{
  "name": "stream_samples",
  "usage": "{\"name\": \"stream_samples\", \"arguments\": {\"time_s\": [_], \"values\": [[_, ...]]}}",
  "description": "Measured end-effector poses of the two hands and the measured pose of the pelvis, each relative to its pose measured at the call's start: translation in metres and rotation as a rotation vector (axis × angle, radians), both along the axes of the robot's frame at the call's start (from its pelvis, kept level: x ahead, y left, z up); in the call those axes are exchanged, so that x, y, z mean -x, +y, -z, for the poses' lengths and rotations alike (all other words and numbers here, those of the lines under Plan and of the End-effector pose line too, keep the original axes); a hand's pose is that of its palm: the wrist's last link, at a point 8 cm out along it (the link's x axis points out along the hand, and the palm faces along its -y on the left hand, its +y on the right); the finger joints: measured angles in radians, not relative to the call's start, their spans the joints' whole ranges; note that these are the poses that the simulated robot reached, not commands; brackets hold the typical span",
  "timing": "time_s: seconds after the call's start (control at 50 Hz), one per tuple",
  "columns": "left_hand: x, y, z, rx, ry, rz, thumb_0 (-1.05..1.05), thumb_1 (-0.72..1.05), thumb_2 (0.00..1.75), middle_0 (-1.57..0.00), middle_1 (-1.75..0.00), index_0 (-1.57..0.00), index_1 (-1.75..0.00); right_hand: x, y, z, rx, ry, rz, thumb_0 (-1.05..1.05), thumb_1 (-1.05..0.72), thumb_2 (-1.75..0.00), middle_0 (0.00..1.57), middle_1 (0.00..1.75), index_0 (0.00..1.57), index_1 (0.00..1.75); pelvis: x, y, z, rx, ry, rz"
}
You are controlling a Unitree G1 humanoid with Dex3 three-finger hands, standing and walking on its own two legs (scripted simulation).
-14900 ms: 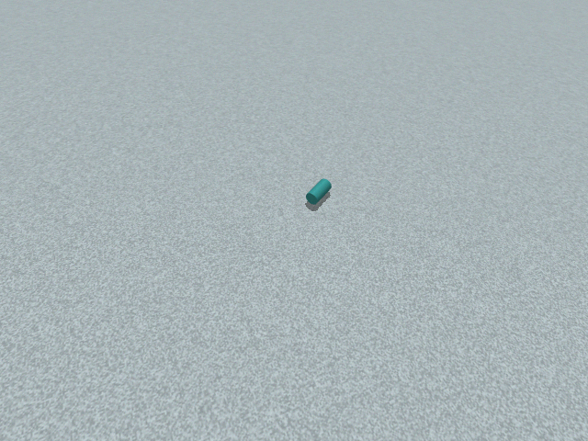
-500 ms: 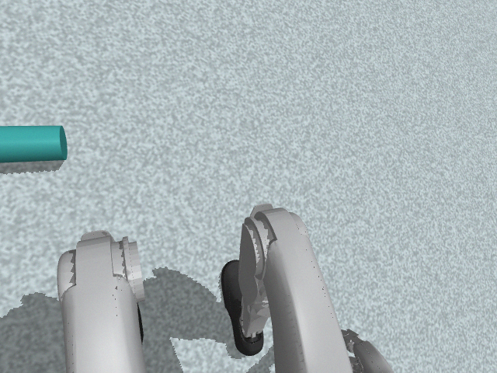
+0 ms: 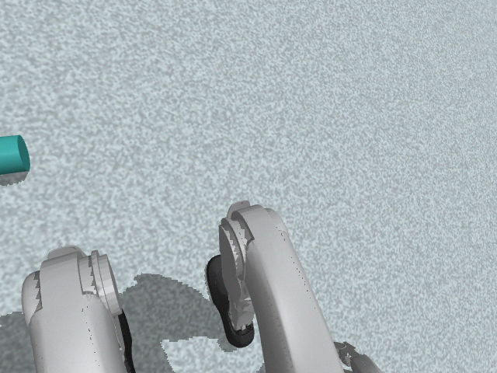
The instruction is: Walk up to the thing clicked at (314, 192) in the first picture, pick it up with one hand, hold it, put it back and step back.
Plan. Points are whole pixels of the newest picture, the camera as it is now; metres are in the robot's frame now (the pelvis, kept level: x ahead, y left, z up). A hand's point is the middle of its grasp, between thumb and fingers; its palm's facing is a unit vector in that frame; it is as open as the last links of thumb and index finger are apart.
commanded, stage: approach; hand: left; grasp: from above
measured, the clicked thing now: out of the picture +0.50 +0.31 -0.30
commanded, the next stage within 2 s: close in in 0.18 s
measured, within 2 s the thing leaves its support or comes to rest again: neither
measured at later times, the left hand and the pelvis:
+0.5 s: hand out of the picture +0.48 +0.31 -0.20, palm faces -0.47 -0.06 -0.88, open 13.7 cm; pelvis +0.00 +0.00 +0.00, yaw -1 degrees
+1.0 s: hand out of the picture +0.48 +0.31 -0.25, palm faces -0.49 -0.07 -0.87, open 14.2 cm; pelvis +0.00 +0.00 -0.02, yaw -3 degrees
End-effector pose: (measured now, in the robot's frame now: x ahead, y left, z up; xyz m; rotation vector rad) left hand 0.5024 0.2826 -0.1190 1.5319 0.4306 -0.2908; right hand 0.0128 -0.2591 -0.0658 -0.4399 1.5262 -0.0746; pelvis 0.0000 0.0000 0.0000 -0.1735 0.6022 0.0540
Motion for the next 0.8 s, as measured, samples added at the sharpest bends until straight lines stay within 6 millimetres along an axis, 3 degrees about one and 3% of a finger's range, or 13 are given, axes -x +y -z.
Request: {"name": "stream_samples", "arguments": {"time_s": [0.16,0.28,0.5,0.8], "values": [[0.02,0.032,-0.002,-0.016,0.055,-0.064,0.0,-0.5,0.98,-0.15,-0.97,-0.14,-0.98,-0.003,-0.002,0.011,-0.023,0.009,-0.021,0.0,-0.91,-0.9,0.21,0.3,0.21,0.3,0.004,-0.001,0.003,-0.009,-0.016,-0.002],[0.02,0.05,-0.003,-0.001,0.067,-0.047,0.0,-0.49,0.97,-0.15,-0.98,-0.15,-0.99,-0.018,-0.006,0.011,0.003,0.015,-0.083,0.0,-0.91,-0.9,0.21,0.3,0.21,0.3,0.004,0.0,0.006,0.0,-0.022,-0.007],[0.01,0.031,0.019,0.053,0.032,0.032,0.0,-0.49,0.98,-0.14,-1.02,-0.14,-1.02,-0.033,-0.004,-0.007,0.054,-0.001,-0.13,0.0,-0.91,-0.9,0.21,0.3,0.21,0.3,0.0,0.004,0.005,0.03,-0.027,-0.004],[0.013,0.021,0.053,0.023,0.038,-0.013,0.0,-0.51,1.01,-0.13,-0.96,-0.11,-0.97,-0.001,0.005,-0.003,0.026,0.022,-0.126,0.0,-0.9,-0.9,0.21,0.3,0.21,0.3,0.004,0.002,0.016,0.028,-0.054,0.017]]}}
